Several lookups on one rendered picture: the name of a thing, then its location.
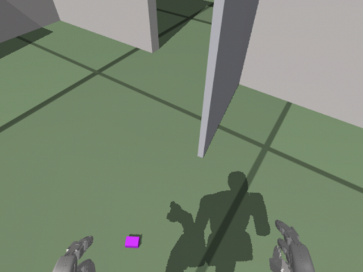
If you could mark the left robot hand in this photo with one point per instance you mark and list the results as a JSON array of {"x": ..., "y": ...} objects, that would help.
[{"x": 68, "y": 262}]

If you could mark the small box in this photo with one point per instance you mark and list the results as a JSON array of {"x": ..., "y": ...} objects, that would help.
[{"x": 132, "y": 242}]

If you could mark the right robot hand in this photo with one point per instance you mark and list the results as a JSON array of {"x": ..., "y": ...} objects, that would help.
[{"x": 297, "y": 255}]

